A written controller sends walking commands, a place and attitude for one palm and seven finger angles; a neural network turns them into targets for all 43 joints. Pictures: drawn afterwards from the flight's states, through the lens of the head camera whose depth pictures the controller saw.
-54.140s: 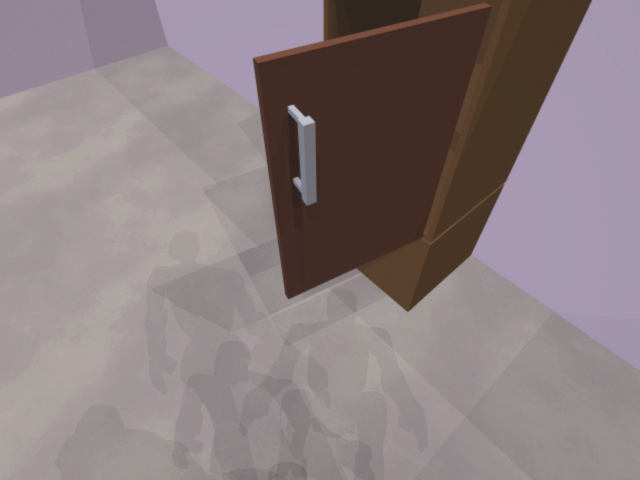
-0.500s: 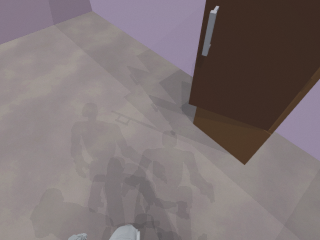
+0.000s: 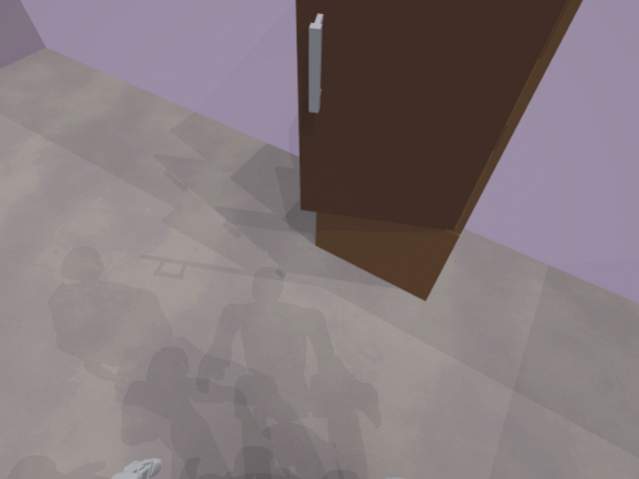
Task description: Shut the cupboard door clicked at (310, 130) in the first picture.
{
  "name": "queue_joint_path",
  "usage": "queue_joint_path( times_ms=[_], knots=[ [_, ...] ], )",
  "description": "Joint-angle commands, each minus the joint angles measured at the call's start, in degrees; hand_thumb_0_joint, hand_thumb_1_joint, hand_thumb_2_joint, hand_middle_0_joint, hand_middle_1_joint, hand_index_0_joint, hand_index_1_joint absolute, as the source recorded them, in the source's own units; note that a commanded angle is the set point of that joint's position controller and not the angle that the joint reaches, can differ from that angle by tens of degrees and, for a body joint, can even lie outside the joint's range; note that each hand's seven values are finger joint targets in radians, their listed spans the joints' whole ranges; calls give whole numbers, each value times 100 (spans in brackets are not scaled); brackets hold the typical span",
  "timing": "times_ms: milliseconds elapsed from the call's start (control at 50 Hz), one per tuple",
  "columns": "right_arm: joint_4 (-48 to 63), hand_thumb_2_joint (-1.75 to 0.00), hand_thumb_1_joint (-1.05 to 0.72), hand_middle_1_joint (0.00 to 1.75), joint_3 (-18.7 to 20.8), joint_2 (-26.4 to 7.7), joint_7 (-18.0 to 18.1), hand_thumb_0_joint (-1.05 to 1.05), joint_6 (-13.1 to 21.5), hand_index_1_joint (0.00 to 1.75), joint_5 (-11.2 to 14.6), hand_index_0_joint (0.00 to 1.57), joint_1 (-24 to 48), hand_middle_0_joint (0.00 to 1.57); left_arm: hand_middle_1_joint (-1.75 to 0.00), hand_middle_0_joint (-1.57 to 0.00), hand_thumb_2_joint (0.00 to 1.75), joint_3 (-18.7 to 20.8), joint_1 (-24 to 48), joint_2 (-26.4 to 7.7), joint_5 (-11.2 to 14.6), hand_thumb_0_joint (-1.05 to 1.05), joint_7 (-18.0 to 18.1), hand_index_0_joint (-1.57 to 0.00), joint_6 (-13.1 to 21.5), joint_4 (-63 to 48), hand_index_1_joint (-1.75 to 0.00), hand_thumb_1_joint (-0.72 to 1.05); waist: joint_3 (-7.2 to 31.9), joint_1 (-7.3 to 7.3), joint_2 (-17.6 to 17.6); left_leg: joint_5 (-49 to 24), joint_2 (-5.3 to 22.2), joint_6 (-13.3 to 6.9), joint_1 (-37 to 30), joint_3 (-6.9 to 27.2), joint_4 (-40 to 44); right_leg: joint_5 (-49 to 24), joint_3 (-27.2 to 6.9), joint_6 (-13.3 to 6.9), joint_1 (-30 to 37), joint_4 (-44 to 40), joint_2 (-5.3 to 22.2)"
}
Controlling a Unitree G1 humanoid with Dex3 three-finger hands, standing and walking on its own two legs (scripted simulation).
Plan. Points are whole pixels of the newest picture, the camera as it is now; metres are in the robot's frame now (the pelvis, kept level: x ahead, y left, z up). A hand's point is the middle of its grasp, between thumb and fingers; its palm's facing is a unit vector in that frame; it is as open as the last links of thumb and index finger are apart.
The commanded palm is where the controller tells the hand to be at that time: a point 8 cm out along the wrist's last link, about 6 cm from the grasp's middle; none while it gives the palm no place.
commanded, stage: take the last steps up to it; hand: left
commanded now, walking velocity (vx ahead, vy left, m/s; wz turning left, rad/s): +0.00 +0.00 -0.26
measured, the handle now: (316, 65) +0.77 +0.03 +0.10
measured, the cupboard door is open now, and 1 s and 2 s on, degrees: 22 22 22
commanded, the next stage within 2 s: come to a stop and stand still in 0.88 s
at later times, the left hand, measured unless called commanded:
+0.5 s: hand out of the picture +0.10 +0.18 -0.19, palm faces -0.08 -0.98 -0.16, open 7.3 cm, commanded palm none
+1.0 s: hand (287, 347) +0.33 +0.07 -0.16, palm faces -0.09 -0.97 -0.23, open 7.2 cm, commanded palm none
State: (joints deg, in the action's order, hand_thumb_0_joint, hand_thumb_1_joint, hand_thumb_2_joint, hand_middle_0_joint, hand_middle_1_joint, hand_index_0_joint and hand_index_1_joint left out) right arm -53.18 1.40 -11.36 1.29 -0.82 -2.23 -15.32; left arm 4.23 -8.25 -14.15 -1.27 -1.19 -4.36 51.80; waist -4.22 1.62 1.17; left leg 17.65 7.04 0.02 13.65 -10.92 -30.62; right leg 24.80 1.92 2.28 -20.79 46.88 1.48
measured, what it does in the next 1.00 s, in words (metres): walks ahead: right foot, then left foot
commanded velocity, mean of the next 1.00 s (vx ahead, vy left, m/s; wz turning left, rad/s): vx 0.21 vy -0.04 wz -0.07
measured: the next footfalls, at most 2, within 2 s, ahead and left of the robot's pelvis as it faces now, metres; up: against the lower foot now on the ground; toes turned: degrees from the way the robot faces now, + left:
right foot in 0.06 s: +0.01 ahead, -0.14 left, +0.00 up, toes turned -4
left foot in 0.42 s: +0.13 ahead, +0.10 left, +0.00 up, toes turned +2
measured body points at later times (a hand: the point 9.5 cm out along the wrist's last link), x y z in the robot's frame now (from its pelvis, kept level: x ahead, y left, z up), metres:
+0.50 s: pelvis +0.08 -0.01 -0.01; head +0.09 +0.02 +0.44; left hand +0.11 +0.23 -0.17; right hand +0.09 -0.26 -0.14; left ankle +0.09 +0.10 -0.74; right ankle -0.02 -0.12 -0.69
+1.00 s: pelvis +0.24 -0.11 +0.00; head +0.27 -0.13 +0.45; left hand +0.34 +0.12 -0.14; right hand +0.17 -0.32 -0.17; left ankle +0.18 +0.03 -0.66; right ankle +0.26 -0.19 -0.74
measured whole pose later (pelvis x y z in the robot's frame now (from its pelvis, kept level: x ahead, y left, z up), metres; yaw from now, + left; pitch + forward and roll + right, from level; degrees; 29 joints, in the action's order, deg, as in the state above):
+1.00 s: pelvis +0.24 -0.11 +0.00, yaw -7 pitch +0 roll +0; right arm -62.3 2.4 -9.6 0.4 0.0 -1.5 -19.1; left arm 3.2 -10.2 -8.4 -0.9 1.2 2.6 58.5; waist -3.4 2.0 2.2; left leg 23.3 4.8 -0.4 22.8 -3.4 -62.4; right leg 11.9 7.8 -3.9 -16.2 27.4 0.0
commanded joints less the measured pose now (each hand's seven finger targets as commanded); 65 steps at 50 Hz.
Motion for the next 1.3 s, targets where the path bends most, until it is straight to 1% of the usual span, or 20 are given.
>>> queue_joint_path(
  times_ms=[0, 40, 60, 160, 280, 360, 400, 420, 480, 560, 720, 780, 800, 820, 840, 880, 960, 1100, 1180, 1280],
  knots=[
    [208, -90, -90, 30, 379, -1202, 50, 0, 36, 30, 93, 20, -77, 20, -30, -20, 90, 52, -507, -313, 8, 0, 17, -20, 236, -238, -30, 90, 828, -268, 690, -2307, 1001, -365, -225, 690, 9, -1494, 220, -193, 1186, -2033, -109],
    [451, -90, -90, 30, 234, -493, -16, 0, 13, 30, 165, 20, 85, 20, -30, -20, 90, 211, -959, -1212, -76, 0, 146, -20, 377, -56, -30, 90, 792, -484, -1854, 1560, -254, 297, 1798, 9, -1829, -3727, -2194, -932, 2348, -2794, 1829],
    [442, -90, -90, 30, 216, -631, 24, 0, -117, 30, 170, 20, 288, 20, -30, -20, 90, 158, -1073, -1284, 16, 0, 188, -20, 380, 7, -30, 90, 765, -577, -1506, 1927, -252, 245, 1645, 771, -2694, -3649, -2256, -1446, 1587, -2893, 2173],
    [136, -90, -90, 30, 235, -662, -97, 0, -37, 30, 55, 20, 47, 20, -30, -20, 90, 37, -340, -596, 16, 0, 234, -20, 474, -70, -30, 90, 407, -128, -1308, 561, -140, 342, 2094, 911, -3267, -1927, -1188, -1287, 1560, -3122, 1188],
    [189, -90, -90, 30, 205, -394, -179, 0, 109, 30, 57, 20, 221, 20, -30, -20, 90, 93, -708, -695, -42, 0, 147, -20, 599, 218, -30, 90, 139, -227, -934, 511, -287, 301, 1458, 605, -1325, -963, -1319, -1403, 1338, -3321, 1182],
    [-169, -90, -90, 30, 186, -511, -108, 0, 308, 30, 48, 20, -783, 20, -30, -20, 90, 77, -560, -515, 36, 0, 100, -20, 575, 335, -30, 90, 394, 218, -340, -402, -488, 224, -789, 501, 572, -315, -954, -1022, 257, -2297, 675],
    [-405, -90, -90, 30, 384, -1481, 0, 0, 360, 30, -67, 20, -1804, 20, -30, -20, 90, -69, -627, 47, 86, 0, 39, -20, 562, 125, -30, 90, 572, 542, 2070, 939, 1736, -580, -1894, 3578, 1814, 874, 161, -455, -1518, 503, -425],
    [-360, -90, -90, 30, 355, -1502, 32, 0, 294, 30, -47, 20, -1760, 20, -30, -20, 90, -32, -283, -175, 9, 0, 30, -20, 549, 4, -30, 90, 220, 544, 1350, 1410, 2025, -891, -1324, 3856, 2103, 803, -326, -551, -1676, 1303, -166],
    [-184, -90, -90, 30, 178, -891, 53, 0, 367, 30, -16, 20, -1009, 20, -30, -20, 90, 34, -166, -202, -65, 0, -63, -20, 537, 176, -30, 90, -470, 189, 779, 786, 1451, -694, -281, 2802, 2275, -325, -434, -468, -1707, 1963, 250],
    [-367, -90, -90, 30, 112, -700, 94, 0, 494, 30, 34, 20, -1100, 20, -30, -20, 90, -34, -454, 67, -3, 0, -92, -20, 497, 362, -30, 90, -32, -16, 567, -1825, 1018, -645, -930, 1389, 1930, -961, -220, -292, -1489, 1363, 238],
    [-644, -90, -90, 30, 209, -676, 34, 0, 362, 30, 14, 20, -1162, 20, -30, -20, 90, -76, 73, 177, 1, 0, -84, -20, 518, 230, -30, 90, -272, 62, 740, -1628, 984, -727, -692, 828, 1648, -1304, 356, -327, -532, -827, 161],
    [-700, -90, -90, 30, 209, -658, 12, 0, 335, 30, 84, 20, -998, 20, -30, -20, 90, 24, -1058, -100, -10, 0, -34, -20, 625, 615, -30, 90, 295, -494, 139, -2210, 576, -418, -381, 441, 305, -1684, 474, -473, 1270, -1739, -130],
    [-679, -90, -90, 30, 192, -500, -38, 0, 351, 30, 148, 20, -990, 20, -30, -20, 90, 120, -1768, -471, -45, 0, 21, -20, 696, 856, -30, 90, 718, -796, -549, -1525, 185, -226, 458, 141, -879, -1313, -391, -711, 2402, -2026, 511],
    [-555, -90, -90, 30, 126, -92, -69, 0, 353, 30, 211, 20, -1166, 20, -30, -20, 90, 250, -2304, -1005, -38, 0, 93, -20, 739, 1011, -30, 90, 1147, -873, -2022, 1411, -681, -27, 1502, -16, -2518, -1001, -2426, -1308, 3112, -2910, 1891],
    [-431, -90, -90, 30, 162, -264, -58, 0, 249, 30, 203, 20, -924, 20, -30, -20, 90, 223, -2095, -1046, 59, 0, 157, -20, 690, 945, -30, 90, 801, -762, -1606, 1994, -497, -132, 1664, 673, -3494, -495, -2816, -1518, 2371, -3509, 2174],
    [-545, -90, -90, 30, 182, -168, -52, 0, 230, 30, 150, 20, -633, 20, -30, -20, 90, 106, -1071, -533, 47, 0, 200, -20, 661, 723, -30, 90, 140, -446, -1299, 983, -153, -154, 1848, 1028, -3936, 108, -2270, -1384, 1252, -3710, 1841],
    [-713, -90, -90, 30, 104, 149, -65, 0, 138, 30, 73, 20, -930, 20, -30, -20, 90, -74, -576, 56, 13, 0, 238, -20, 767, 621, -30, 90, 437, 53, -541, 303, -48, 25, 1093, 923, -2901, -2168, -584, -1245, 706, -3507, 1337],
    [-544, -90, -90, 30, -3, 49, -1, 0, -16, 30, 195, 20, -348, 20, -30, -20, 90, -124, -774, -227, 36, 0, 356, -20, 719, 799, -30, 90, 769, -119, -542, -81, -438, 247, 566, 835, -570, -6028, -458, -1192, 1564, -2444, 1428],
    [-374, -90, -90, 30, 162, -423, 13, 0, -106, 30, 150, 20, -182, 20, -30, -20, 90, -36, -841, -349, 47, 0, 421, -20, 534, 750, -30, 90, 518, -121, -600, -2179, -165, 45, 83, 1112, 31, -5152, -490, -901, 1200, -1916, 1366],
    [-97, -90, -90, 30, 232, -886, 114, 0, -112, 30, 129, 20, 55, 20, -30, -20, 90, -100, -866, -112, 46, 0, 452, -20, 326, 429, -30, 90, 511, -167, 866, -5458, 1105, -953, -365, 2124, 526, -679, 173, -265, 490, -710, 151]
  ],
)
